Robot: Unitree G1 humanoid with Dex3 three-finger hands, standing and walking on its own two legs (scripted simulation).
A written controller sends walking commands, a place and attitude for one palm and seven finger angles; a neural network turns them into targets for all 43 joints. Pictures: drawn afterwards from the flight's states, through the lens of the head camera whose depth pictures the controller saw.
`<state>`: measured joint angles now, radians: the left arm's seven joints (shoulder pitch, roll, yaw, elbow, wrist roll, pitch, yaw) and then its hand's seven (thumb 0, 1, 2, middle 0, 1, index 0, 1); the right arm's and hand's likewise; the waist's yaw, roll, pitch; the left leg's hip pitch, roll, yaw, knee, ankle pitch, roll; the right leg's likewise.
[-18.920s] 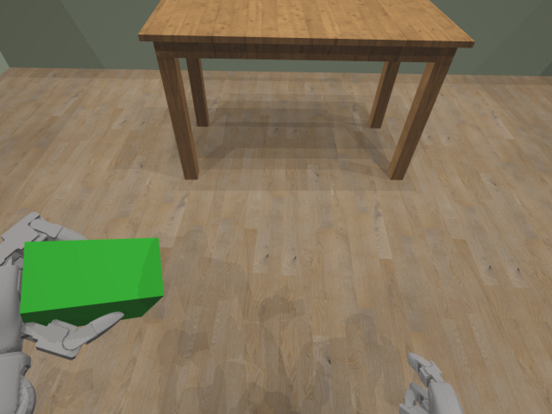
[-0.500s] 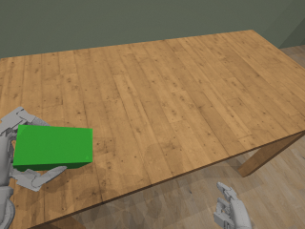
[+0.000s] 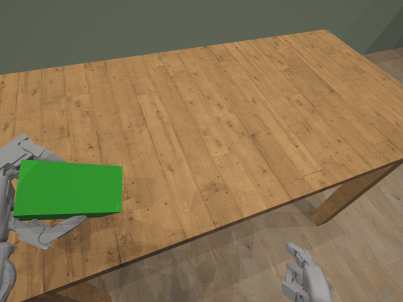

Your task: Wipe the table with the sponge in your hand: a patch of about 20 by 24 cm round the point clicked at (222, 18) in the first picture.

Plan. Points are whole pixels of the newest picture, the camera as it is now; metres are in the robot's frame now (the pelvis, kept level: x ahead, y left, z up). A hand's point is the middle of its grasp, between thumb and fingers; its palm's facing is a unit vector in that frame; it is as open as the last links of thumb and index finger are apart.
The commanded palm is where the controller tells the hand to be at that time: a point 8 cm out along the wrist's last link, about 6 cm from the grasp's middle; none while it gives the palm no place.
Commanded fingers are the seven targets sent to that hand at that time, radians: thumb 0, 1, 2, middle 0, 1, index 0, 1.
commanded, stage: shuffle to correct the standing spot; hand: left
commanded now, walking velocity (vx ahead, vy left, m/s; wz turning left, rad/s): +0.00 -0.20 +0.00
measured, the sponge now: (83, 194) +0.24 +0.21 +0.13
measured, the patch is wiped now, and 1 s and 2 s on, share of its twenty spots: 0.00 0.00 0.00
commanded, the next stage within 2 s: come to a stop and stand still in 0.36 s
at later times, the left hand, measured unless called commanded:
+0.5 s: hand (112, 197) +0.23 +0.16 +0.15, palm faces +0.32 -0.87 -0.38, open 10.2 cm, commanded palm +0.17 +0.20 +0.17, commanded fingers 0.00 0.10 1.30 -1.20 -1.60 -1.20 -1.60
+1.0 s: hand (59, 192) +0.22 +0.22 +0.17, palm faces +0.44 -0.78 -0.45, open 10.2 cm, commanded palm +0.15 +0.23 +0.17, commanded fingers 0.00 0.10 1.30 -1.20 -1.60 -1.20 -1.60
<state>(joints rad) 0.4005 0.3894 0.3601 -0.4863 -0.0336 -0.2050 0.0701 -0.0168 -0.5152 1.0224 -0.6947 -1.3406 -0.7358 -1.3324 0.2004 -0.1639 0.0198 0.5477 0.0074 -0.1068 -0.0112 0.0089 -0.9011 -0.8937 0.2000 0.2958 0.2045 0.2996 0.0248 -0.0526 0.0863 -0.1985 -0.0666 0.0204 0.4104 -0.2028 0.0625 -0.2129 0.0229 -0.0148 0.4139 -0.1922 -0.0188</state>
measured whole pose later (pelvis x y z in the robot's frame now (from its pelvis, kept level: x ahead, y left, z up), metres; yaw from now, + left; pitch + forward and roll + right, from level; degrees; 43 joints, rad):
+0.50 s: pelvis +0.01 -0.08 -0.01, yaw -1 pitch +1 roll -1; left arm 0.46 0.38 0.36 -0.50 -0.09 -0.14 0.08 -0.02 -0.52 1.02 -0.69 -1.34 -0.74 -1.33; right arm 0.20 -0.22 -0.02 0.56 0.03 -0.08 -0.04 0.01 -0.90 -0.89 0.20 0.30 0.20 0.30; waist 0.00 -0.01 0.02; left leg -0.28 0.06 -0.02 0.53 -0.28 0.00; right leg -0.24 0.15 -0.06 0.41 -0.19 -0.13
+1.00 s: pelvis -0.02 -0.05 +0.00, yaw -1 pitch -1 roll +0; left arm 0.31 0.42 0.43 -0.34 -0.06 -0.18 0.10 -0.02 -0.52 1.02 -0.69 -1.34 -0.74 -1.33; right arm 0.16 -0.23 -0.01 0.54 0.03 -0.12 0.00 0.01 -0.90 -0.89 0.20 0.30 0.20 0.30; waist 0.04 0.02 0.10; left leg -0.24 0.03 0.07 0.46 -0.20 0.00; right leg -0.25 0.09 -0.04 0.42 -0.17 -0.03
